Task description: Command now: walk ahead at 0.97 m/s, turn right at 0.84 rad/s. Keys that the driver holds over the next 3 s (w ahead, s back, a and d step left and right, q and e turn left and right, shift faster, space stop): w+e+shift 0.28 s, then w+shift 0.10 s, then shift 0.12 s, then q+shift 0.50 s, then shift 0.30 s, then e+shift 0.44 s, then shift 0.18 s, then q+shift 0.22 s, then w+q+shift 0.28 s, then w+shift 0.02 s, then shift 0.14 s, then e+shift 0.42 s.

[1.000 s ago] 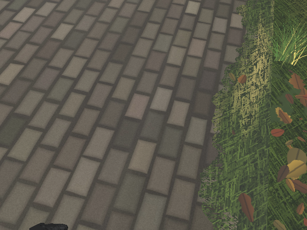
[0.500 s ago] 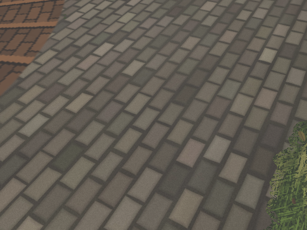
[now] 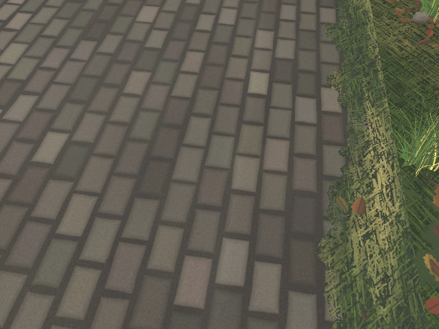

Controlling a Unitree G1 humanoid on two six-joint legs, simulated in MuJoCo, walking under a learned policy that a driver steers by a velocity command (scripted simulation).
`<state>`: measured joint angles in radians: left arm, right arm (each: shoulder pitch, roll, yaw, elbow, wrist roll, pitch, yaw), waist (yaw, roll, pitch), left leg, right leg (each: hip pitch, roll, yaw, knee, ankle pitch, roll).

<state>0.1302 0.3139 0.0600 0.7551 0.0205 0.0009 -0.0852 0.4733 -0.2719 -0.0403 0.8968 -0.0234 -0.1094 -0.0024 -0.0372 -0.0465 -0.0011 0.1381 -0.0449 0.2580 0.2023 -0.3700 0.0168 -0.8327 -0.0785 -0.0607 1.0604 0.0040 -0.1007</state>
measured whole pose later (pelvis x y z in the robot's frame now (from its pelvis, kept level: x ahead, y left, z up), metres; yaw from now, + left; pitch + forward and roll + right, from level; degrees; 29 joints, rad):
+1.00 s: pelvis +0.64 -0.08 +0.01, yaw -7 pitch +1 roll +0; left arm 0.04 0.25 -0.02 0.70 0.02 0.02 0.03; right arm 0.35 -0.30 -0.09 0.78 -0.02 0.04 0.01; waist -0.09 -0.02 0.05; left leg -0.35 -0.18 -0.23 0.46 -0.11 0.05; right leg -0.48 0.05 0.13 0.77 -0.33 0.03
